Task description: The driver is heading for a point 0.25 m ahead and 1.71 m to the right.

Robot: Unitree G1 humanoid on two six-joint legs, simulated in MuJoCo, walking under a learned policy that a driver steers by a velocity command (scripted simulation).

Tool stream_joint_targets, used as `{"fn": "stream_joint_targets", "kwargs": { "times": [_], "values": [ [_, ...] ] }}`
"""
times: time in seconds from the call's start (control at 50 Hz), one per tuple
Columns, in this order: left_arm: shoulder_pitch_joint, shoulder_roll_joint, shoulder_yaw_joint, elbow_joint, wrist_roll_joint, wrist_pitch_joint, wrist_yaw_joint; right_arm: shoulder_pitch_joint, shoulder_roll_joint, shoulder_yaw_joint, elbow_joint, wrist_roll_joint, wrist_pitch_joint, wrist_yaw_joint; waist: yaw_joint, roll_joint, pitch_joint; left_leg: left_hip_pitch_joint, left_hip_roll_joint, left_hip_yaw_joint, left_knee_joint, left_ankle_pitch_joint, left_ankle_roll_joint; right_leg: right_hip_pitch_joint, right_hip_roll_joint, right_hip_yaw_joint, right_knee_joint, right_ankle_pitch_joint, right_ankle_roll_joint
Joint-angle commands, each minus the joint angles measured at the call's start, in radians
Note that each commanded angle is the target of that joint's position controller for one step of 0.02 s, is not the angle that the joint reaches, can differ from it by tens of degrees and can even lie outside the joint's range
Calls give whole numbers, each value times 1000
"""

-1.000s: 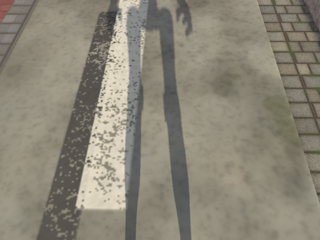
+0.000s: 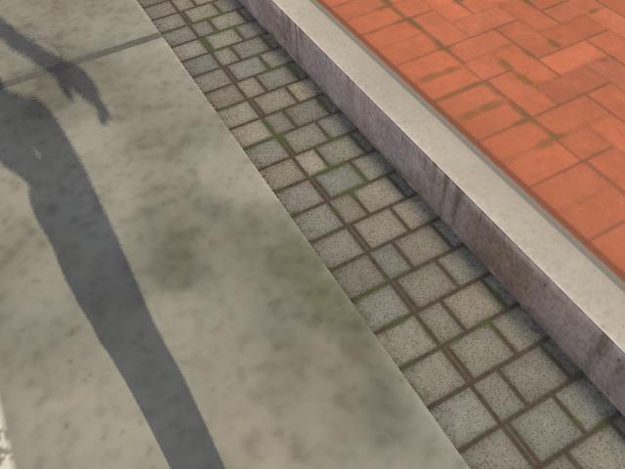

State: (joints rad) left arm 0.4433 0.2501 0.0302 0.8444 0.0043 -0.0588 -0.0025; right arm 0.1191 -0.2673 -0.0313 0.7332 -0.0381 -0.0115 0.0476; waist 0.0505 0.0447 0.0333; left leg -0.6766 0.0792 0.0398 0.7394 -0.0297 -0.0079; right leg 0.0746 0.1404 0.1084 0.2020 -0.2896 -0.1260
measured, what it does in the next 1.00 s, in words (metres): walks ahead, turning right: left foot, then right foot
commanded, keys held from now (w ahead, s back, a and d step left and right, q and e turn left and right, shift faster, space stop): w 0.24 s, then w+e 0.76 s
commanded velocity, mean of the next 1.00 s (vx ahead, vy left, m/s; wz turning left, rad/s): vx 0.50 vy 0.00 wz -0.37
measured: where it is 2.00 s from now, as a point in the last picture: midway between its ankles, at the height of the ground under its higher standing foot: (497, 229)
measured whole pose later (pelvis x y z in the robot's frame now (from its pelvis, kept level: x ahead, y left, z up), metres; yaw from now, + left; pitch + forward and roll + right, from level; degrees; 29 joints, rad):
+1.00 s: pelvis +0.56 -0.08 +0.01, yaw -23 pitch +1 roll +0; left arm 0.39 0.28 0.06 0.91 0.00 -0.05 -0.01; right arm 0.09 -0.28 -0.03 0.78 -0.05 -0.02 0.02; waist 0.06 0.03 0.05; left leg -0.65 0.12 -0.04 0.79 -0.08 -0.05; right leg -0.06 0.16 0.11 0.27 -0.21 -0.13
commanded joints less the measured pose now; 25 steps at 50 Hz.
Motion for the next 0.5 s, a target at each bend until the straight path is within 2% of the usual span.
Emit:
{"fn": "stream_joint_targets", "kwargs": {
  "times": [0.02,0.04,0.08,0.1,0.12,0.14,0.16,0.18,0.2,0.22,0.24,0.26,0.3,0.36,0.44,0.5],
  "values": [
    [64,152,31,-6,7,-14,15,-179,-59,-4,-115,10,-24,1,26,-102,65,14,-42,31,-113,37,36,-10,-291,108,-9,688,-52],
    [56,160,31,2,9,-14,19,-171,-64,-5,-115,11,-27,-1,12,-103,65,58,-57,32,-144,18,55,-1,-301,103,2,740,-46],
    [22,180,32,11,15,-17,26,-61,-91,-16,-77,12,-31,-15,-47,-119,13,238,-115,44,-176,-65,94,10,-300,82,107,1002,-21],
    [13,191,35,18,24,-15,26,56,-116,-28,-38,14,-34,-27,-96,-122,-49,360,-146,46,-183,-119,114,19,-290,70,242,1115,-10],
    [-5,197,35,20,23,-14,23,219,-134,-38,9,12,-43,-42,-177,-104,-129,567,-126,27,-245,-88,141,-49,-261,42,441,1061,0],
    [1,152,21,-2,19,-21,17,380,-202,-55,36,-10,-47,-62,-229,-16,-251,813,72,-182,-252,-225,189,-220,-207,11,725,746,7],
    [134,66,10,-4,-15,-17,9,387,-286,-79,43,-24,-46,-59,-145,223,-337,1016,342,-705,-347,-258,347,-560,7,-55,1107,-119,56],
    [56,156,24,3,23,-18,13,320,-202,-64,45,21,-40,-45,-138,73,-258,911,304,-787,-439,-283,336,-644,-27,30,1166,-169,34],
    [-15,153,26,-13,19,-20,8,212,-150,-51,30,27,-42,-41,-96,21,-119,766,280,-607,-456,-285,319,-664,-85,30,1135,-78,32],
    [-62,140,18,-18,22,-21,2,170,-103,-41,31,21,-48,-37,-86,-37,-57,664,235,-499,-485,-195,298,-647,-119,7,1089,-37,32],
    [-77,127,18,-19,27,-13,-4,163,-85,-34,43,18,-55,-39,-63,-29,-22,596,193,-412,-505,-126,273,-627,-145,-6,1045,-28,36],
    [-59,111,13,-13,33,1,-11,159,-66,-26,58,18,-62,-41,-39,-10,-14,534,163,-334,-532,-77,249,-581,-160,-10,1009,-24,46],
    [-46,85,8,-1,32,20,-21,190,-72,-26,83,19,-83,-38,-29,4,-11,495,152,-252,-567,-14,238,-560,-161,-16,964,-10,58],
    [-158,78,5,-36,30,33,-30,220,-94,-32,113,21,-98,-34,-40,11,41,494,142,-146,-638,-27,220,-662,-189,-23,858,99,77],
    [-325,53,-7,-87,22,25,-45,236,-87,-28,135,25,-100,-32,-71,15,60,520,93,3,-647,72,174,-672,-194,-86,599,278,91],
    [-432,41,-16,-121,23,22,-57,283,-104,-29,162,27,-102,-42,-105,17,66,569,107,58,-639,137,159,-627,-183,-158,451,340,82]
  ]
}}
Keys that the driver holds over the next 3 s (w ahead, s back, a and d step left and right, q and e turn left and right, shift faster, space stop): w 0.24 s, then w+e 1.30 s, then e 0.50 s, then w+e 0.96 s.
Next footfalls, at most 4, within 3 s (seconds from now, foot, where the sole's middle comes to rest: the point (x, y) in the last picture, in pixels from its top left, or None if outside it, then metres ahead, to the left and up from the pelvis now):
0.12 left None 0.27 0.09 -0.77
0.66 right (412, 440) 0.53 -0.12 -0.77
1.22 left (390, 298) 0.90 -0.09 -0.81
1.84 right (565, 229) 1.00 -0.50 -0.64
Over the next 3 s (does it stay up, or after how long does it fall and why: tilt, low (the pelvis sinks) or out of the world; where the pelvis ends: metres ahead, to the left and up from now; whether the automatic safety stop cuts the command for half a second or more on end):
stays up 1.19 -0.80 0.13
